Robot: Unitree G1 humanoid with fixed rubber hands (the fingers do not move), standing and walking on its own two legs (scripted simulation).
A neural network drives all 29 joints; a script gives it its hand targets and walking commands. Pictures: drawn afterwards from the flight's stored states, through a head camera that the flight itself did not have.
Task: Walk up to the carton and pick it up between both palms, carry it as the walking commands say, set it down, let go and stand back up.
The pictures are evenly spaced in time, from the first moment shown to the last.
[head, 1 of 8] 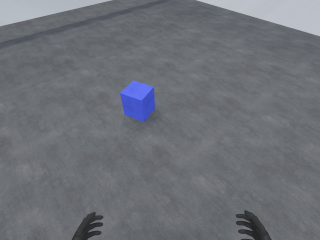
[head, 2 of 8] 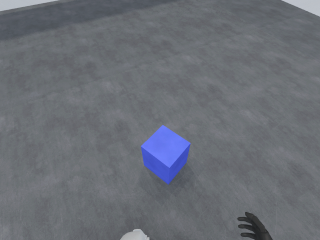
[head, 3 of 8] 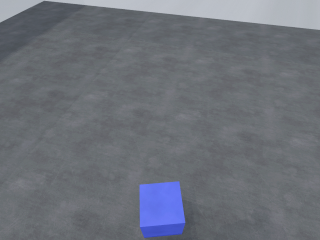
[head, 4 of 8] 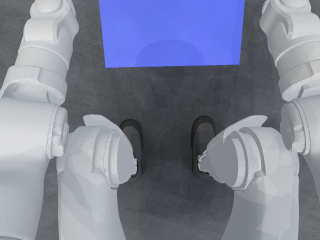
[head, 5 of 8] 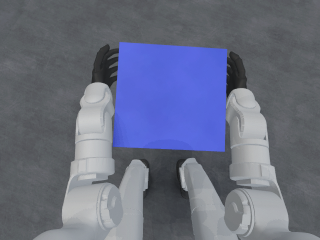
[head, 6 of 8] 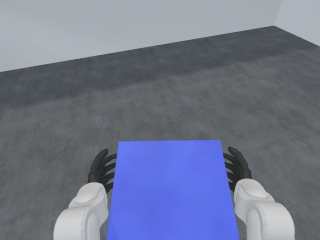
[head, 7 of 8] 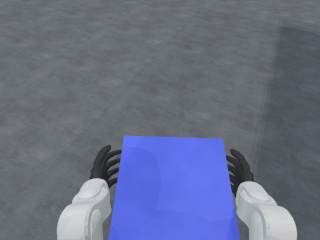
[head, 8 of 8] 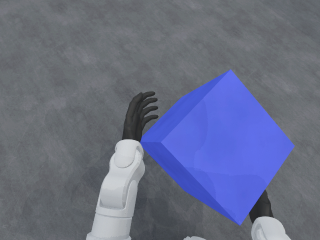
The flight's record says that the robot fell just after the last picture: yes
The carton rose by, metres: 0.67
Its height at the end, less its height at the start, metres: +0.40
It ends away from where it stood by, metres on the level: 5.31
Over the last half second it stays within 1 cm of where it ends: no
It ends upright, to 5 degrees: no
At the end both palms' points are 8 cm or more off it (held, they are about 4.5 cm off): no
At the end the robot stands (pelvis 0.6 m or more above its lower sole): no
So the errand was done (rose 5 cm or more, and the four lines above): no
